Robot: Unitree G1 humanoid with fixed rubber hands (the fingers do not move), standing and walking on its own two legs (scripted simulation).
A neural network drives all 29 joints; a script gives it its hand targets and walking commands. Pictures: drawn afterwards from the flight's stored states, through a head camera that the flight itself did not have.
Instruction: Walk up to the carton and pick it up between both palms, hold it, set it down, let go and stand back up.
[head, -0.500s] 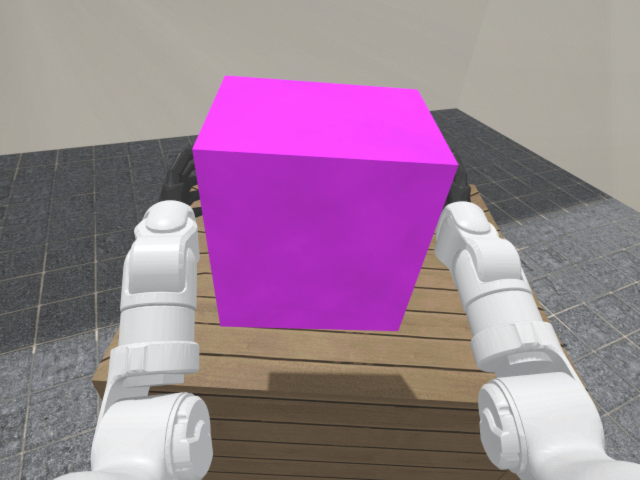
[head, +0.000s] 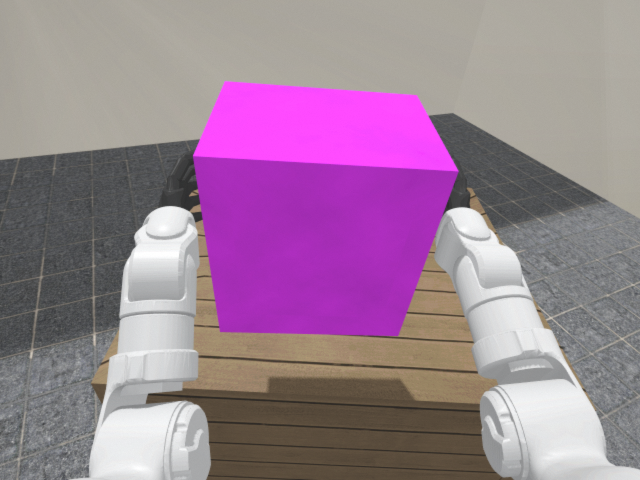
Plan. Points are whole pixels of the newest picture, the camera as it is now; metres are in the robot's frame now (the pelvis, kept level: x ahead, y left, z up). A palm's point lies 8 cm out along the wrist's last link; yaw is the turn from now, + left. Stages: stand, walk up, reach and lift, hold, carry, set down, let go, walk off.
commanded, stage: hold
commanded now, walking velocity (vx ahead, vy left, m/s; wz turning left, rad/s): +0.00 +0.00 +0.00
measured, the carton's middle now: (316, 215) +0.38 +0.00 +0.19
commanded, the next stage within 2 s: none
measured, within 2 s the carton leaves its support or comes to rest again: neither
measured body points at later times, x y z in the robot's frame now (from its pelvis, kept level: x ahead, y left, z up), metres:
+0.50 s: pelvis +0.00 -0.01 +0.00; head -0.06 +0.02 +0.45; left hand +0.38 +0.16 +0.20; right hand +0.39 -0.17 +0.22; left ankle +0.00 +0.11 -0.75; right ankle +0.01 -0.12 -0.75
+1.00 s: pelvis +0.01 +0.00 +0.00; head -0.06 +0.02 +0.44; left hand +0.38 +0.17 +0.20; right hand +0.38 -0.17 +0.22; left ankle +0.00 +0.11 -0.75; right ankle +0.01 -0.12 -0.75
